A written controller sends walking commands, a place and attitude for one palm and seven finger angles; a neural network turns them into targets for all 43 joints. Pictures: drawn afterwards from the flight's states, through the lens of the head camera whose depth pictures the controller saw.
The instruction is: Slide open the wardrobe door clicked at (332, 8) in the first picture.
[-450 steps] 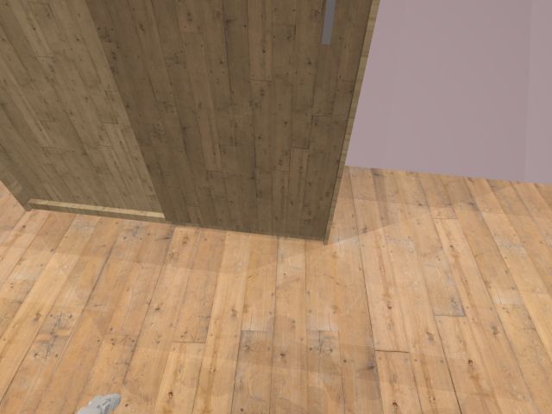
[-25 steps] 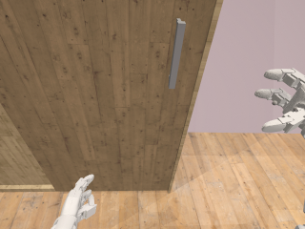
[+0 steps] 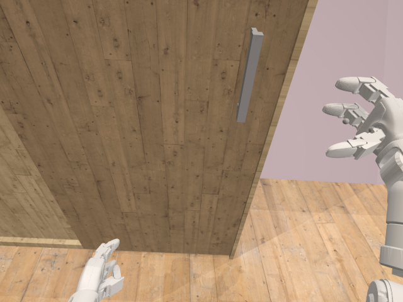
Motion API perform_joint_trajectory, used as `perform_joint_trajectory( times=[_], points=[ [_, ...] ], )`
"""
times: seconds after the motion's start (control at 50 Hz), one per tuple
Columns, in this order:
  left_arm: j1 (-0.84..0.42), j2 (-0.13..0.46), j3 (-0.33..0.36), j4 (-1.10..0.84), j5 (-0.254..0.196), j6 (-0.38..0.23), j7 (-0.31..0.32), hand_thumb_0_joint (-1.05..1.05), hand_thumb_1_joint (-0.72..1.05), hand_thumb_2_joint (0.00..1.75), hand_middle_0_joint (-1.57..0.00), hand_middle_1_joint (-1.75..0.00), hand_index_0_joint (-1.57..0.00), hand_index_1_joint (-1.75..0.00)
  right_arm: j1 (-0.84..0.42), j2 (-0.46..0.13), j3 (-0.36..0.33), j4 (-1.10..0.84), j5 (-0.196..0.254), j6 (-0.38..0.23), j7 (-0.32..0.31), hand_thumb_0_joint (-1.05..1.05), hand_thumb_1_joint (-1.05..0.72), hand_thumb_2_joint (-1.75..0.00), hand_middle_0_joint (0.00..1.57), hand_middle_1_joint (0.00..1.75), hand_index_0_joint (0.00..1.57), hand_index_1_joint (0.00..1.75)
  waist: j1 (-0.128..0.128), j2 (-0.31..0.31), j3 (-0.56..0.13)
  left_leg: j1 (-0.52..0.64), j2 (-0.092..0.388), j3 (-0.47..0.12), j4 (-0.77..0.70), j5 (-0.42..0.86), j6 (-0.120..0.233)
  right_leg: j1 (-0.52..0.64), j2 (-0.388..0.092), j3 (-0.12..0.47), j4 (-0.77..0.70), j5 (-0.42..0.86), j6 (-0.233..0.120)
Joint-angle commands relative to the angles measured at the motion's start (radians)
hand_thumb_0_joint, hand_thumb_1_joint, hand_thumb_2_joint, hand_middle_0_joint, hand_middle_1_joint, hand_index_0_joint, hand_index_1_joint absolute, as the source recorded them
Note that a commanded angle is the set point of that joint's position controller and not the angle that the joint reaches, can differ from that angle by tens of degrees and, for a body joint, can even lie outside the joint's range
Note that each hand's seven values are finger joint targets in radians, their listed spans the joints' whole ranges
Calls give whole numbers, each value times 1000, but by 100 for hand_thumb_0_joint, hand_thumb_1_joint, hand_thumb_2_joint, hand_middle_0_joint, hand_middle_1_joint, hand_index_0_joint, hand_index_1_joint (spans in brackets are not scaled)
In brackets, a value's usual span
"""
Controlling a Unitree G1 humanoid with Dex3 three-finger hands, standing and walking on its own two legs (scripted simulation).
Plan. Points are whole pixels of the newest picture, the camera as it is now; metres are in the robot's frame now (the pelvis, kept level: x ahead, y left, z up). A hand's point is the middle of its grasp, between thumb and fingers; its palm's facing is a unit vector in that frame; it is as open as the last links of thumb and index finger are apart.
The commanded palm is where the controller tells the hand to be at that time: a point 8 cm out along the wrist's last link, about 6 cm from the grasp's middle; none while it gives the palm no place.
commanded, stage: move the hooked fingers beside the handle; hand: right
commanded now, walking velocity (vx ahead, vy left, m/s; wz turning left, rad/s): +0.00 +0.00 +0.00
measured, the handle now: (246, 77) +0.53 -0.09 +0.23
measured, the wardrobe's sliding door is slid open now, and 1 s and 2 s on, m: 0.00 0.00 0.00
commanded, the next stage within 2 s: none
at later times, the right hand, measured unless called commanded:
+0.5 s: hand (306, 106) +0.40 -0.18 +0.24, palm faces +0.05 +1.00 -0.02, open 14.0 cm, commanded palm +0.38 -0.23 +0.24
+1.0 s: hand (281, 87) +0.46 -0.15 +0.25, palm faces +0.05 +1.00 -0.01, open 14.0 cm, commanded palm +0.43 -0.20 +0.24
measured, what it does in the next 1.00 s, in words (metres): stands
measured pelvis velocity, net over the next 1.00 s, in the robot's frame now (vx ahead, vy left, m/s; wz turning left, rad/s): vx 0.00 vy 0.00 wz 0.04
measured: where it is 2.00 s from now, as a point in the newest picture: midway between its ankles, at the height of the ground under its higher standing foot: outside the picture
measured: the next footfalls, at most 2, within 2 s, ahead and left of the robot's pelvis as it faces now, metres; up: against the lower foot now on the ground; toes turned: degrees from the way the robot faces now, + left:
none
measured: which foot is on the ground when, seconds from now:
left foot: down 0.00-1.00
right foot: down 0.00-1.00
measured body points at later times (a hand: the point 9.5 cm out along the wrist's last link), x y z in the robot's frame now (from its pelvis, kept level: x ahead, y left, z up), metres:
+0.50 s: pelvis +0.00 +0.00 +0.00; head -0.03 +0.01 +0.45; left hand +0.16 +0.23 -0.09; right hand +0.39 -0.24 +0.25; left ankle +0.01 +0.11 -0.74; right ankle -0.02 -0.11 -0.74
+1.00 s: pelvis +0.00 +0.00 +0.00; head -0.01 +0.01 +0.45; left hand +0.10 +0.25 -0.11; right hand +0.45 -0.20 +0.26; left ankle +0.01 +0.11 -0.74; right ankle -0.02 -0.11 -0.74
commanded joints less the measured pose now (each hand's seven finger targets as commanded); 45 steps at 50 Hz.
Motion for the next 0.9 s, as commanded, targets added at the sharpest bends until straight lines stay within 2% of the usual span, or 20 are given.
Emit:
perform_joint_trajectory(
  times=[0.0,0.04,0.08,0.14,0.2,0.24,0.32,0.38,0.44,0.48,0.5,0.56,0.58,0.6,0.66,0.7,0.76,0.8,0.86,0.88],
  points=[
    [-163,120,46,-153,-2,-45,9,0,90,90,-20,-30,-20,-30,-438,-242,-52,-69,-13,-12,-34,0,50,-30,30,120,30,120,7,0,-161,38,6,-50,-44,234,18,2,1,41,-44,235,-14],
    [-167,115,45,-163,-3,-39,6,0,90,90,-20,-30,-20,-30,-464,-226,-25,-91,-20,-9,-34,0,50,-30,30,120,30,120,9,-26,-192,45,7,-55,-37,252,21,18,3,38,-37,250,-15],
    [-170,108,46,-175,-1,-41,3,0,90,90,-20,-30,-20,-30,-520,-196,6,-148,-17,-39,-37,0,50,-30,30,120,30,120,18,3,-233,64,3,-54,-33,284,21,45,1,39,-29,285,-18],
    [-163,102,47,-178,5,-44,3,0,90,90,-20,-30,-20,-30,-567,-196,-8,-197,-5,-87,-44,0,50,-30,30,120,30,120,14,9,-306,90,-1,-53,-17,330,23,86,1,45,-25,330,-15],
    [-154,105,48,-153,8,-42,8,0,90,90,-20,-30,-20,-30,-609,-179,-1,-129,-7,-96,-69,0,50,-30,30,120,30,120,24,30,-264,69,-3,-51,-29,300,20,68,-1,42,-33,300,-16],
    [-146,110,48,-135,6,-30,10,0,90,90,-20,-30,-20,-30,-593,-187,-8,-27,-23,-64,-93,0,50,-30,30,120,30,120,21,30,-204,39,1,-53,-44,234,19,24,-2,38,-46,237,-14],
    [-133,112,49,-126,7,-10,8,0,90,90,-20,-30,-20,-30,-618,-174,16,82,-58,-18,-141,0,50,-30,30,120,30,120,22,25,-173,35,7,-57,-55,194,20,-21,-2,36,-59,207,-14],
    [-118,113,56,-131,11,-7,8,0,90,90,-20,-30,-20,-30,-697,-160,42,72,-65,-52,-151,0,50,-30,30,120,30,120,38,56,-219,49,3,-60,-56,219,21,8,-7,34,-52,233,-20],
    [-104,107,58,-135,15,-14,12,0,90,90,-20,-30,-20,-30,-804,-168,38,32,-60,-118,-149,0,50,-30,30,120,30,120,47,21,-298,78,3,-70,-48,272,24,53,-3,31,-45,271,-22],
    [-92,109,62,-128,16,-19,14,0,90,90,-20,-30,-20,-30,-843,-150,59,42,-59,-159,-148,0,50,-30,30,120,30,120,57,42,-309,80,-1,-67,-51,275,23,67,-9,33,-47,282,-21],
    [-92,107,62,-127,15,-23,14,0,90,90,-20,-30,-20,-30,-859,-137,67,39,-61,-170,-149,0,50,-30,30,120,30,120,55,0,-320,78,0,-69,-48,277,25,76,-8,33,-48,285,-20],
    [-62,111,64,-101,16,-21,13,0,90,90,-20,-30,-20,-30,-842,-117,69,162,-67,-158,-163,0,50,-30,30,120,30,120,56,-5,-275,58,-3,-63,-56,270,27,52,-8,32,-57,277,-14],
    [-54,118,70,-96,18,-18,12,0,90,90,-20,-30,-20,-30,-798,-135,46,213,-71,-149,-170,0,50,-30,30,120,30,120,47,50,-263,67,-5,-59,-61,266,25,31,-9,31,-61,272,-16],
    [-50,120,70,-94,16,-13,10,0,90,90,-20,-30,-20,-30,-791,-142,39,236,-76,-139,-174,0,50,-30,30,120,30,120,44,45,-250,67,-2,-60,-60,263,24,15,-11,26,-67,263,-17],
    [-36,117,72,-91,17,-4,3,0,90,90,-20,-30,-20,-30,-810,-86,83,282,-91,-120,-190,0,50,-30,30,120,30,120,53,30,-221,50,0,-57,-61,268,25,1,-12,23,-72,267,-14],
    [-24,122,78,-96,19,-3,-1,0,90,90,-20,-30,-20,-30,-810,-102,63,291,-91,-135,-203,0,50,-30,30,120,30,120,49,72,-229,56,-3,-58,-61,272,24,-2,-17,25,-72,275,-17],
    [-8,123,84,-95,24,-3,5,0,90,90,-20,-30,-20,-30,-911,-143,35,260,-94,-181,-218,0,50,-30,30,120,30,120,59,95,-284,81,-4,-71,-59,292,20,12,-14,17,-66,277,-25],
    [1,122,85,-91,28,-5,6,0,90,90,-20,-30,-20,-30,-952,-163,25,252,-100,-222,-227,0,50,-30,30,120,30,120,61,74,-308,92,-3,-78,-59,291,19,19,-15,15,-64,276,-27],
    [20,115,84,-80,28,-11,6,0,90,90,-20,-30,-20,-30,-1018,-139,58,272,-119,-259,-235,0,50,-30,30,120,30,120,75,20,-314,83,-3,-79,-55,300,22,31,-14,11,-61,280,-24],
    [26,119,89,-79,29,-11,6,0,90,90,-20,-30,-20,-30,-999,-157,41,300,-124,-266,-238,0,50,-30,30,120,30,120,72,36,-313,86,-4,-79,-59,300,21,29,-16,9,-58,285,-27]
  ],
)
